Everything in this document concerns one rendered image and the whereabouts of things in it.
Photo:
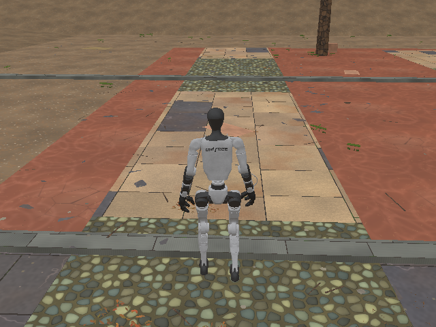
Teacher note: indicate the right robot thigh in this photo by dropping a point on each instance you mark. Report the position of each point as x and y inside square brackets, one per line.
[234, 200]

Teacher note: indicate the robot left hand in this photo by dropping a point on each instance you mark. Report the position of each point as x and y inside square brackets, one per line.
[183, 203]

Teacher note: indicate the robot right upper arm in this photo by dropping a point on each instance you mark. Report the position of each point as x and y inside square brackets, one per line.
[241, 154]

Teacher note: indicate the right robot foot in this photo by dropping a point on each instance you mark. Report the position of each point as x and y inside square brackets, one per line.
[234, 275]

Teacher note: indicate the robot right hand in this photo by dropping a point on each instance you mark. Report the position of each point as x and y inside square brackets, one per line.
[250, 196]

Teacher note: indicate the robot left upper arm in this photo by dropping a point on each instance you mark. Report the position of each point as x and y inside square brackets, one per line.
[192, 156]

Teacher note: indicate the right robot forearm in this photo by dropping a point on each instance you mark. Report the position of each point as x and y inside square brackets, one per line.
[248, 181]

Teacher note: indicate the left robot forearm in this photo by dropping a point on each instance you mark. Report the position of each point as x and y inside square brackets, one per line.
[186, 184]

